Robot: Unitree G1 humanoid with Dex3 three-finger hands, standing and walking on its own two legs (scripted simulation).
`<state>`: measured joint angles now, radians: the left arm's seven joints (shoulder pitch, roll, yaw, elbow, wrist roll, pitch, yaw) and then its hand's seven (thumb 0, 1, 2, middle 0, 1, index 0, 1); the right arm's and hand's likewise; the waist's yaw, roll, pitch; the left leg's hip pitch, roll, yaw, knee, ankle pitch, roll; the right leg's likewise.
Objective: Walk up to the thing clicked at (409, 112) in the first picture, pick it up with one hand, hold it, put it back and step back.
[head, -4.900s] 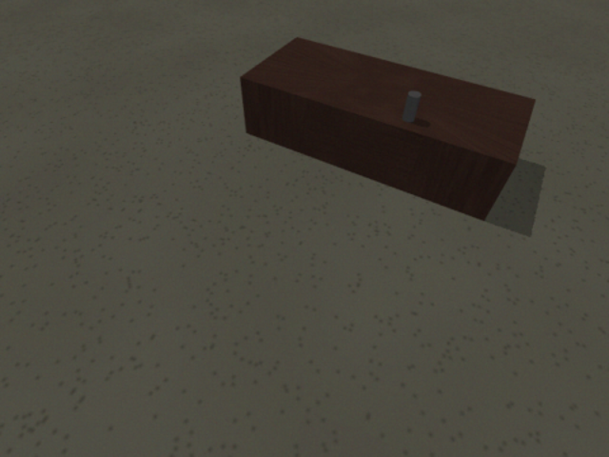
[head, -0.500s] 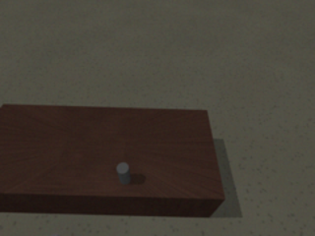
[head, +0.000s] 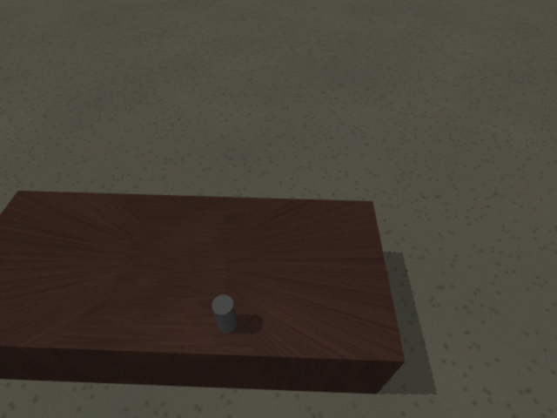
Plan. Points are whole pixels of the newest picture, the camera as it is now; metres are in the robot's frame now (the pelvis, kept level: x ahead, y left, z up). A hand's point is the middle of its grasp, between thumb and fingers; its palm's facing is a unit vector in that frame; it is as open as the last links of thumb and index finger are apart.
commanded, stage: walk up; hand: left
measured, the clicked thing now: (225, 314) +0.45 +0.15 -0.39
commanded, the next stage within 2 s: stand in 0.32 s
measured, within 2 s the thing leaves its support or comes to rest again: neither
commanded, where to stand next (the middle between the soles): +0.05 +0.00 m, yaw -1 degrees
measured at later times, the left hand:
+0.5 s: hand out of the picture +0.10 +0.25 -0.15, palm faces +0.00 -0.94 -0.33, open 7.4 cm
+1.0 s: hand out of the picture +0.09 +0.25 -0.15, palm faces +0.01 -0.94 -0.34, open 7.4 cm
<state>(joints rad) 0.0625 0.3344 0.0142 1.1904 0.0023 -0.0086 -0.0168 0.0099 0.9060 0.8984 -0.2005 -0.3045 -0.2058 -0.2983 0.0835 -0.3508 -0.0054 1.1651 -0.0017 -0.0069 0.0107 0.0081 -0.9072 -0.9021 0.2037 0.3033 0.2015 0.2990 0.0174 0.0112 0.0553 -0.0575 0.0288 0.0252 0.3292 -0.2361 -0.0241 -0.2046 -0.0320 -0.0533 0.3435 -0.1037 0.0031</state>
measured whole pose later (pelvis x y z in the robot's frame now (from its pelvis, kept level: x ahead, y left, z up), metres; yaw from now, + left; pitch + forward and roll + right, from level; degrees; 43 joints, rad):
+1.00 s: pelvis +0.02 -0.01 +0.00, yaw +1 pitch -2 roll +0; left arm 0.08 0.34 0.00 1.16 0.00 -0.01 -0.01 0.01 0.91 0.90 -0.20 -0.30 -0.21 -0.30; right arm 0.11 -0.35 0.00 1.13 -0.01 0.00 0.01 0.01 -0.91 -0.90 0.20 0.30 0.20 0.30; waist 0.01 0.02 0.05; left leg -0.04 0.04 0.00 0.31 -0.25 -0.04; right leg -0.18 -0.02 -0.08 0.34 -0.13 -0.01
